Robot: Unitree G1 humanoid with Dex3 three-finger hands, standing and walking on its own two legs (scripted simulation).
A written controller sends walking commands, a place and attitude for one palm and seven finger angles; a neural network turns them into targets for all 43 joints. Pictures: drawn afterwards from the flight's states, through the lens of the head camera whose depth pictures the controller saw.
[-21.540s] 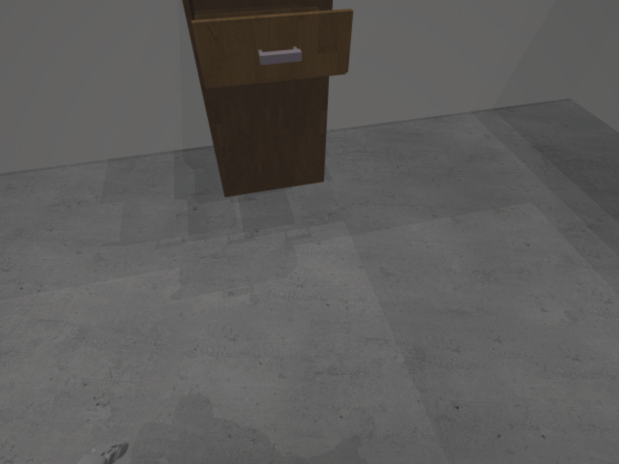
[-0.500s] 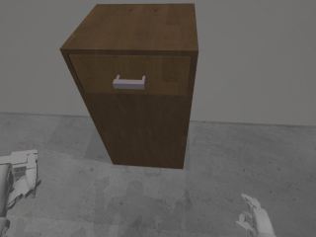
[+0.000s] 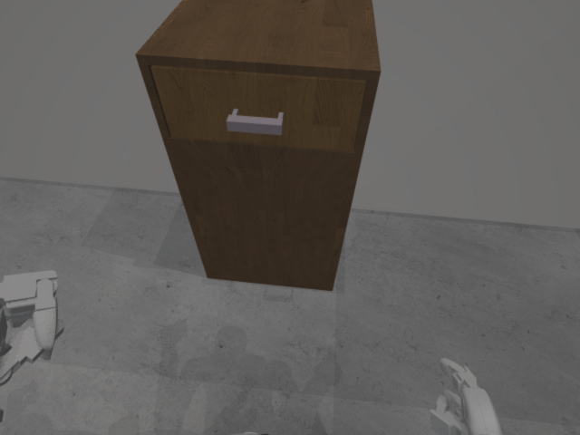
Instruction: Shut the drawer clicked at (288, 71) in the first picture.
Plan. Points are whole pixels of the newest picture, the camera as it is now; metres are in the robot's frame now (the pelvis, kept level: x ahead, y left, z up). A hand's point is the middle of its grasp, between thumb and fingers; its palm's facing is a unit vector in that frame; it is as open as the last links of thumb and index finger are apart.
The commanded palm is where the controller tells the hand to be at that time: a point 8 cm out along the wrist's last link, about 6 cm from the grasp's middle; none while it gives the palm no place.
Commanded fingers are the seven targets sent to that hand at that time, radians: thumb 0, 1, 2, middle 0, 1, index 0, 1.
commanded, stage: step back with the hand held close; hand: left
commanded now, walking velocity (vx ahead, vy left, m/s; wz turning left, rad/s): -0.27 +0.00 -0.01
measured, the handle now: (256, 119) +0.73 +0.12 +0.02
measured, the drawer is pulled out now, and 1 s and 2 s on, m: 0.00 0.00 0.00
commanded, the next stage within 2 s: stop stepping back and stand still in 0.52 s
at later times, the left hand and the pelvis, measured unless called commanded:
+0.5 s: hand out of the picture +0.10 +0.25 +0.17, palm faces +0.39 -0.81 -0.44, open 3.2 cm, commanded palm +0.03 +0.29 +0.18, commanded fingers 0.00 0.90 0.90 -1.40 -1.60 -1.40 -1.60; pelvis -0.07 +0.00 +0.00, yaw +4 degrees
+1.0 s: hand out of the picture +0.00 +0.24 +0.17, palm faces +0.41 -0.82 -0.40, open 3.2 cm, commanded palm -0.05 +0.27 +0.18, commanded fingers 0.00 0.90 0.90 -1.40 -1.60 -1.40 -1.60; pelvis -0.18 -0.01 +0.00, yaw +1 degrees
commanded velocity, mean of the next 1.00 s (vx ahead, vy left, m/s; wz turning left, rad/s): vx -0.13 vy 0.01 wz -0.05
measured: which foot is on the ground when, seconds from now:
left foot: down 0.00-0.32, up 0.34-0.44, down 0.46-0.78, up 0.80-0.96, down 0.98-1.00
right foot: down 0.00-0.14, up 0.16-0.24, down 0.26-0.48, up 0.50-0.76, down 0.78-1.00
